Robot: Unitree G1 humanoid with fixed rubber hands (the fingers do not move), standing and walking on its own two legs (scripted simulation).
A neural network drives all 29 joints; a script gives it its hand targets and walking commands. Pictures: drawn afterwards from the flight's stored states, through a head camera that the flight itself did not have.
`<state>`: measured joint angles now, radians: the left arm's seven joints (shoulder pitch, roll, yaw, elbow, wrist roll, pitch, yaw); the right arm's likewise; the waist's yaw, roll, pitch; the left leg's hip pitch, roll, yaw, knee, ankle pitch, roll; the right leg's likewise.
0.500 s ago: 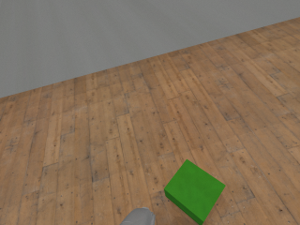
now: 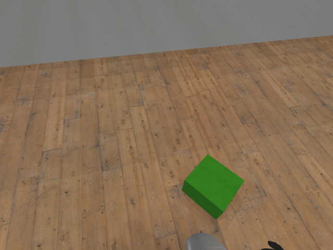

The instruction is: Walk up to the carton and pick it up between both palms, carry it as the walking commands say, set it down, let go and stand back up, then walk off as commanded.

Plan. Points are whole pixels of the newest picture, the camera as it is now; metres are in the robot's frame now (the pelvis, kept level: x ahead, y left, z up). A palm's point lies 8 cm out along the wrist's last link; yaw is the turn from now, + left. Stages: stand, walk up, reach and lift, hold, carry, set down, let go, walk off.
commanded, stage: walk off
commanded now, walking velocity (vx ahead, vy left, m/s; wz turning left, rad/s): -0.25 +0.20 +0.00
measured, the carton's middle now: (211, 185) +0.54 -0.28 -0.70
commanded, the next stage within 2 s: none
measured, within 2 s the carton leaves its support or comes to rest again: neither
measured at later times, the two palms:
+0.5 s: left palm out of the picture -0.09 +0.38 -0.08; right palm out of the picture -0.11 -0.19 -0.15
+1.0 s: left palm out of the picture -0.24 +0.49 -0.13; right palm out of the picture -0.20 -0.04 -0.14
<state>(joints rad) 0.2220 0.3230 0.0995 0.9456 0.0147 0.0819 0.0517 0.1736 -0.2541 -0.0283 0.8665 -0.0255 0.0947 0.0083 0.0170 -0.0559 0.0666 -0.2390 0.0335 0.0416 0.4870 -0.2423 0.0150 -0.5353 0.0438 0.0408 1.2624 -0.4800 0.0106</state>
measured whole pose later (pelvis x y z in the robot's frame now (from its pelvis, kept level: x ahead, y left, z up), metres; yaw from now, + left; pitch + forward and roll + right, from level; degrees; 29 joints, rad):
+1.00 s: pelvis -0.29 +0.22 -0.01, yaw -1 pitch -1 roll +1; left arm 0.22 0.24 0.06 0.95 -0.01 0.07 0.06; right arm 0.14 -0.25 -0.02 0.89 -0.02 0.09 -0.02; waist 0.01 0.01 0.07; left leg -0.31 -0.04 0.09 0.46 -0.14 0.06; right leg -0.17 0.00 -0.10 0.58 -0.42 -0.02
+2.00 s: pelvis -0.57 +0.43 +0.01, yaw -1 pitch -1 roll +4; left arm 0.24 0.25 0.06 0.95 0.02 0.06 0.06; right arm 0.23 -0.30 -0.07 0.94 -0.04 0.11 0.03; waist 0.01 0.05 0.08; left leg -0.55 -0.11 -0.12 1.31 -0.37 -0.09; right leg -0.22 -0.11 -0.07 0.49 -0.26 -0.01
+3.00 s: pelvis -0.75 +0.59 +0.00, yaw -1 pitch -1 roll +0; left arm 0.31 0.16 0.01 1.07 0.01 0.00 0.03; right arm 0.34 -0.18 -0.01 1.09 -0.01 0.01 -0.01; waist -0.02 0.00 0.01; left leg -0.26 -0.02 0.05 0.37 -0.09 0.04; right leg -0.09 0.02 -0.05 0.39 -0.28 -0.03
